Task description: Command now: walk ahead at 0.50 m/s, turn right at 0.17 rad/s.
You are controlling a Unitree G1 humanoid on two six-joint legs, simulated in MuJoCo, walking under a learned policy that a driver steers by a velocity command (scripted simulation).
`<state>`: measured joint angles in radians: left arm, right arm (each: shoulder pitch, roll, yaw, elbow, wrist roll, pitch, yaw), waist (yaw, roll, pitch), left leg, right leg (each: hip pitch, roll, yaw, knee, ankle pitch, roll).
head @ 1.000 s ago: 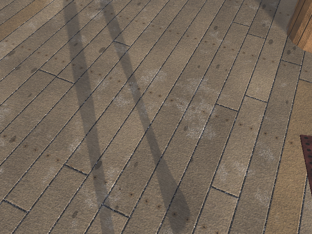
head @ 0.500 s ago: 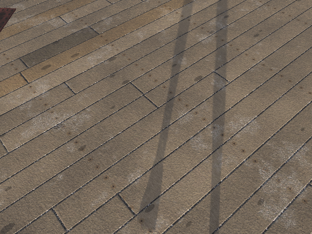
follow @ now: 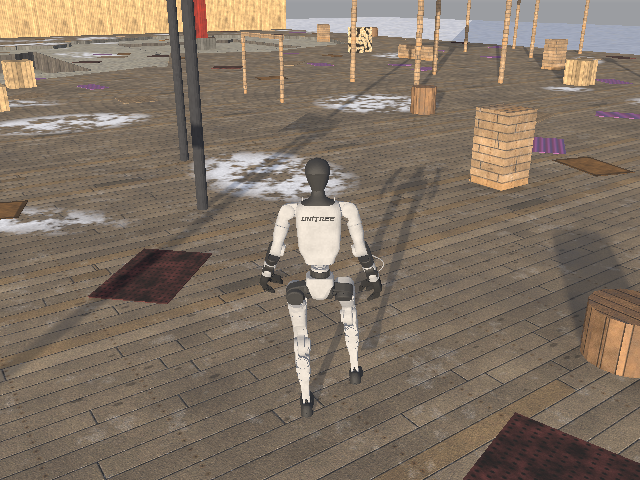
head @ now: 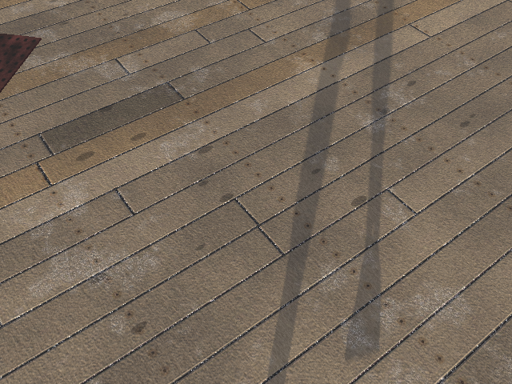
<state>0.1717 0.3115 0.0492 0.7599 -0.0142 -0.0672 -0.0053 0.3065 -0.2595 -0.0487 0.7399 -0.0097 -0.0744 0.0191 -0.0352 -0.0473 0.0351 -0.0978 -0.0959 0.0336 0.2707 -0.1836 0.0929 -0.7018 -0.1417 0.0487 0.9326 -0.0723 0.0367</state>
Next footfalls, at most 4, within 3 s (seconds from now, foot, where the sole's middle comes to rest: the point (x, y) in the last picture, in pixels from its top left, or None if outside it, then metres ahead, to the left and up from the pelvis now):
0.24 right None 0.31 -0.15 -0.78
0.68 left None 0.39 0.06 -0.78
1.10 right None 0.22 -0.15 -0.78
1.60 left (282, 361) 0.54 -0.08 -0.78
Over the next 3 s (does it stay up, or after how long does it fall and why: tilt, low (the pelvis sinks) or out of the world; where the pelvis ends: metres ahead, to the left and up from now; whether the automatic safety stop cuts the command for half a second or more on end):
stays up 1.03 -0.44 0.00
